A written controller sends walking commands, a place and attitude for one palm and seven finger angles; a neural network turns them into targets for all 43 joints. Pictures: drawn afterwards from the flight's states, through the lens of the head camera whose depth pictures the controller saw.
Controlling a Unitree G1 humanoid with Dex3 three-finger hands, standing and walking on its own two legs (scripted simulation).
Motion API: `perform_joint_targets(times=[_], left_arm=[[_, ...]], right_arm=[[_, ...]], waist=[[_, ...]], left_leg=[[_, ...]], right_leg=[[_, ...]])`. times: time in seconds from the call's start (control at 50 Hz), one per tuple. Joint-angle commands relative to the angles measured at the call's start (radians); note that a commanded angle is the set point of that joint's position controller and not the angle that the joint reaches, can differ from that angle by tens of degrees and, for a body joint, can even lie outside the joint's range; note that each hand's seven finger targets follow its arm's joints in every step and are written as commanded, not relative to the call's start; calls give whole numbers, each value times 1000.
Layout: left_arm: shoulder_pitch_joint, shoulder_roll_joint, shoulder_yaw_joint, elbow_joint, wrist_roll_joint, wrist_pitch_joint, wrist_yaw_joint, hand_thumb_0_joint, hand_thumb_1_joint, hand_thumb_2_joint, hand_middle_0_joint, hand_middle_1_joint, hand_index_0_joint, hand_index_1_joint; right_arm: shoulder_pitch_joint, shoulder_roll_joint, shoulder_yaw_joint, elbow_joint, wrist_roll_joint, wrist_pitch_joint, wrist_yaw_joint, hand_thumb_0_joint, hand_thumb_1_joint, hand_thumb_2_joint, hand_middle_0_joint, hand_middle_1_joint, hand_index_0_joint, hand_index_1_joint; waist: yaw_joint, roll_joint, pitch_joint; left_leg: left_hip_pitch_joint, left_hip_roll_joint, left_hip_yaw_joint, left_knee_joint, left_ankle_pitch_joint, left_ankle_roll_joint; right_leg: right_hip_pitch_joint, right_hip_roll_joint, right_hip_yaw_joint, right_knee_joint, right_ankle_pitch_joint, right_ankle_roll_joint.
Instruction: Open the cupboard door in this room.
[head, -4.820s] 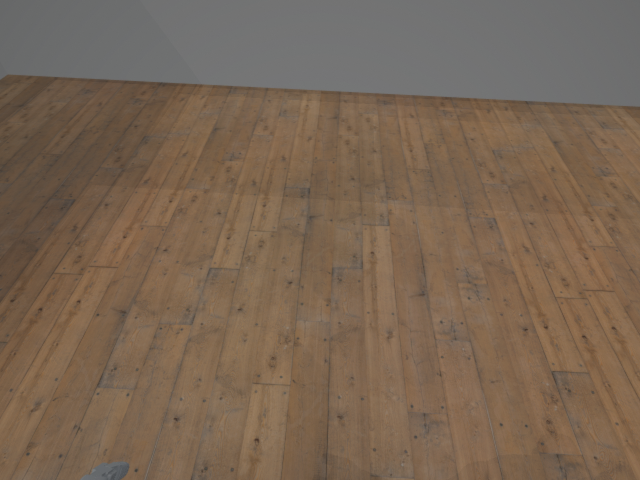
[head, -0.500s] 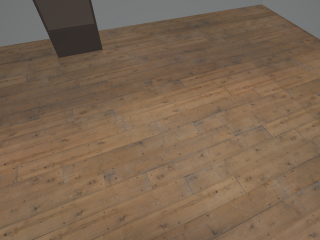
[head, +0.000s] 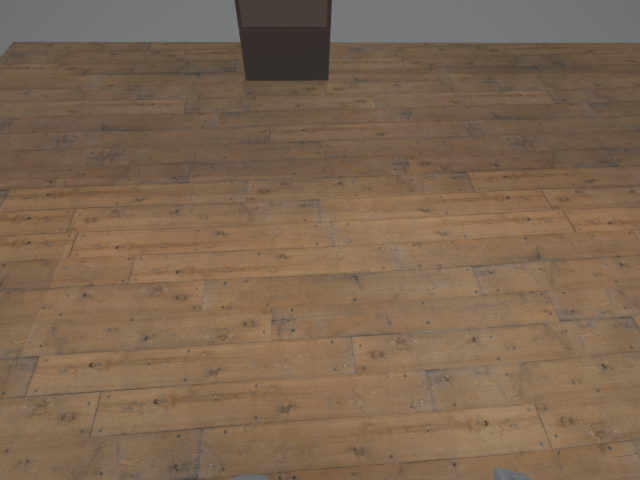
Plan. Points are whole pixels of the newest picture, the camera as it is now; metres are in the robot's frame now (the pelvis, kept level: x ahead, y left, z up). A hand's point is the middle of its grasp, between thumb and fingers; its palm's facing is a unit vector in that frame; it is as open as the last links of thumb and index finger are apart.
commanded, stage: turn or walk to find it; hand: left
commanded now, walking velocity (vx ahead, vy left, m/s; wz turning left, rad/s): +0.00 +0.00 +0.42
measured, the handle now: out of the picture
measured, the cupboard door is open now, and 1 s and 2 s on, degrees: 0 0 0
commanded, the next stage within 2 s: stand and wait in 1.10 s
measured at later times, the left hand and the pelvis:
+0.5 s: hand out of the picture +0.07 +0.19 -0.14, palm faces +0.19 -0.94 -0.29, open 7.4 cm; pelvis +0.00 -0.02 +0.00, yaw +12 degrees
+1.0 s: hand out of the picture -0.10 +0.22 -0.17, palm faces +0.45 -0.86 -0.26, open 7.4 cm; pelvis -0.02 +0.00 +0.00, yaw +25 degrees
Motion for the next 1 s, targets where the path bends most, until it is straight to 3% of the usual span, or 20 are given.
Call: perform_joint_targets(times=[0.0,0.02,0.04,0.12,0.28,0.36,0.38,0.4,0.42,0.44,0.46,0.5,0.54,0.72,0.8,0.82,0.86,0.88,0.94,0.98], left_arm=[[4,107,29,-114,-20,-6,-1,0,900,900,-200,-300,-200,-300],[-55,118,28,-124,-15,10,10,0,900,900,-200,-300,-200,-300],[-83,106,31,-115,-20,12,12,0,900,900,-200,-300,-200,-300],[-51,105,34,-78,-21,15,-6,0,900,900,-200,-300,-200,-300],[-103,89,31,-113,-24,19,-3,0,900,900,-200,-300,-200,-300],[-36,95,33,-107,-27,2,0,0,900,900,-200,-300,-200,-300],[0,105,38,-100,-25,-6,3,0,900,900,-200,-300,-200,-300],[29,163,49,-99,-14,-19,9,0,900,900,-200,-300,-200,-300],[36,251,65,-102,-1,-25,15,0,900,900,-200,-300,-200,-300],[31,250,66,-115,-13,-22,15,0,900,900,-200,-300,-200,-300],[-31,219,65,-126,-12,-15,21,0,900,900,-200,-300,-200,-300],[-134,161,41,-148,-12,-17,15,0,900,900,-200,-300,-200,-300],[-131,139,36,-148,-10,-23,15,0,900,900,-200,-300,-200,-300],[-1,203,54,-75,-1,-16,11,0,900,900,-200,-300,-200,-300],[-28,209,61,-64,-7,-6,9,0,900,900,-200,-300,-200,-300],[-33,194,59,-65,-15,0,6,0,900,900,-200,-300,-200,-300],[-52,94,32,-121,-20,13,-4,0,900,900,-200,-300,-200,-300],[-104,106,32,-132,-13,23,1,0,900,900,-200,-300,-200,-300],[-92,110,42,-89,-16,23,-9,0,900,900,-200,-300,-200,-300],[-64,107,40,-68,-18,20,-13,0,900,900,-200,-300,-200,-300]], right_arm=[[188,-265,-51,-41,-4,-41,-6,0,-900,-900,200,300,200,300],[223,-250,-50,-16,1,-39,-19,0,-900,-900,200,300,200,300],[194,-230,-46,-17,-3,-42,-30,0,-900,-900,200,300,200,300],[77,-160,-25,-50,-4,-49,-30,0,-900,-900,200,300,200,300],[105,-157,-36,-47,-12,-40,-22,0,-900,-900,200,300,200,300],[83,-158,-44,-59,-11,-34,-19,0,-900,-900,200,300,200,300],[81,-145,-44,-64,-6,-34,-17,0,-900,-900,200,300,200,300],[102,-98,-39,-70,3,-37,-12,0,-900,-900,200,300,200,300],[107,-34,-26,-98,4,-36,-8,0,-900,-900,200,300,200,300],[90,-86,-42,-96,-6,-19,-13,0,-900,-900,200,300,200,300],[77,-92,-48,-91,-6,-8,-10,0,-900,-900,200,300,200,300],[123,-75,-45,-46,-11,0,5,0,-900,-900,200,300,200,300],[144,-66,-41,-32,-11,3,9,0,-900,-900,200,300,200,300],[47,-38,-16,-50,2,-9,7,0,-900,-900,200,300,200,300],[117,-46,-13,-36,3,-22,1,0,-900,-900,200,300,200,300],[155,-71,-18,-27,1,-31,2,0,-900,-900,200,300,200,300],[209,-235,-49,-34,-7,-38,-3,0,-900,-900,200,300,200,300],[229,-226,-52,-18,-10,-39,-14,0,-900,-900,200,300,200,300],[89,-155,-25,-44,-10,-44,-29,0,-900,-900,200,300,200,300],[82,-148,-24,-50,-7,-50,-30,0,-900,-900,200,300,200,300]], waist=[[-93,334,-247],[-112,233,-238],[-98,261,-208],[-42,148,-140],[-53,184,-101],[-17,171,-117],[3,128,-138],[10,-13,-166],[14,-265,-153],[30,-250,-151],[3,-203,-98],[-52,-94,-42],[-51,-134,-48],[16,-162,-107],[-29,-159,-137],[-53,-86,-151],[-82,338,-139],[-107,261,-134],[-44,227,-76],[-39,184,-103]], left_leg=[[413,389,-427,-256,939,237],[368,391,-388,-231,980,273],[343,344,-364,-224,939,267],[214,213,-229,-261,733,198],[113,194,-312,-294,540,205],[34,161,-348,-223,500,174],[-15,126,-333,-168,421,137],[-133,46,-258,-32,225,75],[-288,-96,-103,192,-186,7],[-248,-53,-161,375,-255,13],[-247,-40,-167,494,-216,17],[-246,-11,-141,583,-74,0],[-233,0,-111,568,-30,-18],[-137,3,-13,182,-130,-28],[31,-4,27,-82,12,-9],[138,16,6,-216,132,5],[255,365,-422,-342,532,178],[177,372,-435,-359,435,227],[117,240,-297,-334,428,194],[133,209,-254,-321,494,186]], right_leg=[[-333,21,93,437,-263,57],[-344,21,200,501,-287,52],[-374,20,221,537,-243,55],[-311,31,215,497,-61,64],[-208,69,207,266,-49,62],[-34,104,191,-2,72,46],[62,87,195,-141,174,43],[196,-48,324,-248,233,9],[223,-305,575,-294,360,-108],[79,-353,579,-329,296,-173],[-6,-324,561,-347,207,-189],[-62,-207,364,-323,184,-138],[-52,-181,288,-316,234,-125],[103,-225,212,-223,519,-158],[43,-216,151,-120,486,-102],[-27,-189,113,-33,411,-54],[-352,7,78,333,-238,57],[-344,10,164,447,-239,48],[-354,13,218,509,-67,49],[-316,27,211,479,-39,56]])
